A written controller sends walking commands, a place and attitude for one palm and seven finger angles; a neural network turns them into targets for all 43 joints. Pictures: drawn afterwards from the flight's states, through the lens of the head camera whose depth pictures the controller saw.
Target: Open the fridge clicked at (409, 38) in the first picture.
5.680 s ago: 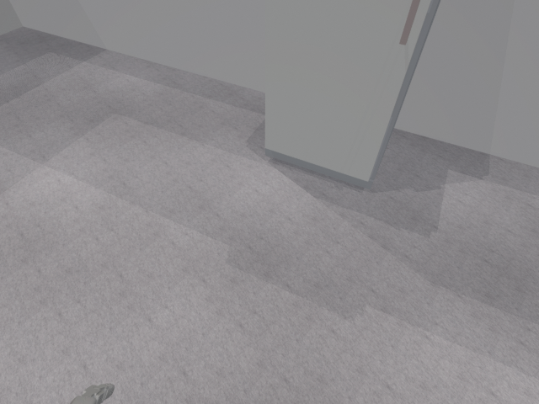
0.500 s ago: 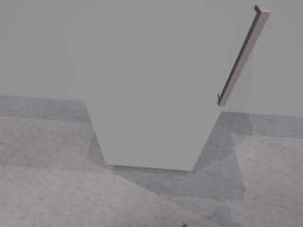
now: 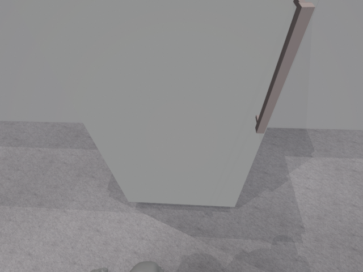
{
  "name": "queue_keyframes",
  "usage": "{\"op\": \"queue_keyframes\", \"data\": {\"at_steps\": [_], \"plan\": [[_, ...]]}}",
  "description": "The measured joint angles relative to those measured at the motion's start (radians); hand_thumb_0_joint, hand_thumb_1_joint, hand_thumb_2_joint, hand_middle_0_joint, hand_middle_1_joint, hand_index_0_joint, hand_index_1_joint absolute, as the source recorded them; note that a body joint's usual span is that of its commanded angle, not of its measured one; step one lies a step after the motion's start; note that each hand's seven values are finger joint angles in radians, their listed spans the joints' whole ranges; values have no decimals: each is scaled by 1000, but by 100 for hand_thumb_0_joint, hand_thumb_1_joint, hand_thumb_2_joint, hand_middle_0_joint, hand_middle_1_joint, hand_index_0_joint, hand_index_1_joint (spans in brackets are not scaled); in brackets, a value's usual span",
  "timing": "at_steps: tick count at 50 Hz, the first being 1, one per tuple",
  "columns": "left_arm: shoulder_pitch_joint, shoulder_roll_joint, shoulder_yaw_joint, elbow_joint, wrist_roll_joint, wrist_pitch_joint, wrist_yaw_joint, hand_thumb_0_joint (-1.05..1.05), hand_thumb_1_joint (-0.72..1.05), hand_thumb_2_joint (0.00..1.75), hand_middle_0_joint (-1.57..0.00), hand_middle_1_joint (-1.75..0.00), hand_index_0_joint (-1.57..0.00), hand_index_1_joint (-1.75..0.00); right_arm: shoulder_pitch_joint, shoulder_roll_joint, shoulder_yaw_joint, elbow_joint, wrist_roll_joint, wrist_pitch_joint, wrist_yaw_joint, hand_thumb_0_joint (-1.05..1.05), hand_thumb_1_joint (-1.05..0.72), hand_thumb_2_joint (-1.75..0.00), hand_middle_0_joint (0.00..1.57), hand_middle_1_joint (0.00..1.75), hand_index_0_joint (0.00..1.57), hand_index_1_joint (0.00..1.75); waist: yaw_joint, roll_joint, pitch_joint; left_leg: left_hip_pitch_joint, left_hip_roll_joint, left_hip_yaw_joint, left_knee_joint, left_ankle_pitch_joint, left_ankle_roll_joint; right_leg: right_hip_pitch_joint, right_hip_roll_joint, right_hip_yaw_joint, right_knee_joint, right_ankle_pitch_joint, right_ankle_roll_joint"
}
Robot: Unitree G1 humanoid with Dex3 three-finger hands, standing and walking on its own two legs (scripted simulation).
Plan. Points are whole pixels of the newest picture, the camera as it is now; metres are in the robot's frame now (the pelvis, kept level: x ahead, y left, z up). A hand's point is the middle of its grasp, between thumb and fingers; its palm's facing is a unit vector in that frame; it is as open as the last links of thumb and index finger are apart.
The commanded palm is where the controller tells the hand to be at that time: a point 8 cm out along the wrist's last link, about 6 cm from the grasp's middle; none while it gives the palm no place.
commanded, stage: come to a stop and stand still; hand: right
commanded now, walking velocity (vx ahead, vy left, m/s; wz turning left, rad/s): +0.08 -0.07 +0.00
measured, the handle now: (275, 78) +0.49 -0.19 +0.16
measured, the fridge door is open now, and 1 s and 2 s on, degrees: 0 0 0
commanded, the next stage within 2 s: look again from close up in 1.14 s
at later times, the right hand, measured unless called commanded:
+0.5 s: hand out of the picture -0.02 -0.15 -0.16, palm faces +0.09 +0.97 -0.24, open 7.3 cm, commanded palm none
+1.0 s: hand out of the picture +0.01 -0.22 -0.17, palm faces +0.01 +0.97 -0.24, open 7.3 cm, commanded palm none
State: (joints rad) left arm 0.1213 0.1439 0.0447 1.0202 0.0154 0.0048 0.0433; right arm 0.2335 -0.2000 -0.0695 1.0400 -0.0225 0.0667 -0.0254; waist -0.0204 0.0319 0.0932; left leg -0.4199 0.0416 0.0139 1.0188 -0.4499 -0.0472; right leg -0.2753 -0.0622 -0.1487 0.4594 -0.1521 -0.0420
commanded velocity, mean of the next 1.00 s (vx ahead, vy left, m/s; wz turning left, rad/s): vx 0.03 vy -0.07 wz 0.00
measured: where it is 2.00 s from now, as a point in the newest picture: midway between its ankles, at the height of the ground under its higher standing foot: outside the picture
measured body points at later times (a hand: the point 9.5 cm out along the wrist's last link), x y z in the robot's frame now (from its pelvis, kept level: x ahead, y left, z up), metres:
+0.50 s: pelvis -0.02 +0.03 +0.00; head +0.01 +0.05 +0.45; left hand -0.02 +0.28 -0.16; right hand -0.03 -0.20 -0.14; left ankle -0.01 +0.16 -0.74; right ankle -0.05 -0.11 -0.71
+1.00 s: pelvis -0.03 -0.03 -0.01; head -0.03 -0.03 +0.44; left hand +0.03 +0.20 -0.15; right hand +0.01 -0.28 -0.16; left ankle -0.01 +0.16 -0.74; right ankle -0.05 -0.10 -0.74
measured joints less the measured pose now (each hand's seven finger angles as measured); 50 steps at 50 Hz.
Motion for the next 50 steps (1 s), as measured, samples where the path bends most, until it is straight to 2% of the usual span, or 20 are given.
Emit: {"op": "queue_keyframes", "data": {"at_steps": [4,7,8,11,14,17,20,22,25,27,29,31,35,39,43,50], "plan": [[30,22,13,10,7,13,-14,0,92,90,-20,-30,-20,-30,-22,-5,2,-25,0,-10,1,0,-91,-90,19,30,20,30,17,-23,-18,70,16,22,-174,2,12,-21,-14,12,10,13,20],[66,32,18,27,5,22,-25,0,92,90,-20,-30,-20,-30,-11,-2,15,-28,-2,-40,1,0,-91,-90,19,30,20,30,23,-28,-49,188,27,34,-423,79,22,-48,-10,14,49,1,41],[75,36,20,35,0,27,-27,0,92,90,-20,-30,-20,-30,-7,5,19,-22,-5,-51,-1,0,-91,-90,19,30,20,30,21,-34,-53,196,25,32,-454,130,26,-61,-9,19,82,-34,51],[112,52,22,48,1,56,-41,0,92,90,-19,-29,-20,-29,22,40,38,-10,-5,-52,4,0,-91,-90,19,30,20,30,15,-65,-77,204,13,32,-473,159,41,-84,14,82,184,-191,65],[144,56,23,49,5,58,-53,0,92,90,-19,-29,-20,-29,53,62,43,-4,-3,-51,8,0,-91,-90,20,30,20,30,11,-57,-95,220,20,14,-549,201,47,-114,41,107,324,-182,70],[177,62,25,42,7,51,-57,1,92,90,-19,-29,-20,-29,60,68,41,-3,-1,-51,8,0,-92,-90,20,30,21,30,15,-55,-90,224,27,20,-594,230,47,-128,46,113,417,-151,84],[197,68,25,44,7,53,-54,1,91,90,-19,-29,-20,-29,59,69,35,-8,-3,-59,6,0,-92,-90,20,30,21,30,8,-55,-76,216,32,33,-604,237,44,-115,40,114,426,-166,96],[197,70,23,48,5,55,-50,1,91,90,-19,-29,-19,-29,59,66,31,-9,-6,-64,4,0,-91,-90,20,30,21,30,-2,-50,-65,207,38,36,-598,235,40,-87,38,110,374,-204,99],[178,71,15,38,1,48,-44,1,91,90,-19,-29,-19,-29,62,57,32,-1,-11,-72,-6,0,-91,-90,20,30,21,30,-15,-38,-49,184,48,32,-571,227,27,-33,42,105,257,-242,96],[167,77,5,-5,-1,29,-44,1,91,90,-19,-29,-19,-29,77,49,43,0,-10,-80,-16,0,-91,-90,20,30,21,30,-3,-41,-46,156,49,30,-526,209,12,5,49,108,174,-221,80],[169,88,-2,-45,0,0,-41,1,91,90,-19,-29,-19,-29,82,44,49,2,-1,-74,-18,0,-91,-90,20,30,21,30,17,-71,-53,129,41,50,-456,171,-4,38,37,119,97,-151,56],[151,74,-14,-52,4,-4,-35,1,92,90,-19,-29,-19,-29,68,28,47,11,3,-61,-21,0,-91,-90,20,30,21,30,9,-56,-46,133,56,42,-424,149,-6,34,51,111,150,-199,29],[126,49,-33,-67,4,-11,-22,1,93,90,-19,-29,-20,-29,58,10,55,9,4,-50,-18,0,-91,-90,20,30,20,30,-5,-53,-55,163,64,16,-432,147,27,68,66,89,155,-227,4],[102,45,-43,-75,1,-12,-26,0,95,90,-20,-30,-20,-30,54,1,63,-6,3,-49,-9,0,-91,-90,20,30,20,30,-6,-51,-71,182,74,-7,-463,171,10,95,79,66,124,-214,-10],[100,40,-50,-76,1,-19,-31,0,94,90,-20,-30,-20,-30,47,-5,68,-19,0,-46,-3,0,-91,-90,20,30,20,30,-2,-42,-82,184,82,-22,-488,186,11,110,92,51,82,-193,-19],[124,47,-52,-41,2,-22,-30,0,93,90,-20,-30,-20,-30,33,-5,72,-28,2,-53,-1,0,-91,-90,20,30,20,30,7,-27,-71,191,90,-29,-512,201,-6,124,101,45,47,-176,-22]]}}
